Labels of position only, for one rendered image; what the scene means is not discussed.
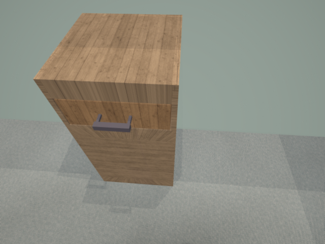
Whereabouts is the cabinet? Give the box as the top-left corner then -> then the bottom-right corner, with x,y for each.
33,13 -> 182,186

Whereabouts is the handle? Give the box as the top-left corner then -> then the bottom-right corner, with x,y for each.
92,114 -> 132,132

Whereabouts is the drawer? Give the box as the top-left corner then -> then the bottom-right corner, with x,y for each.
54,99 -> 172,130

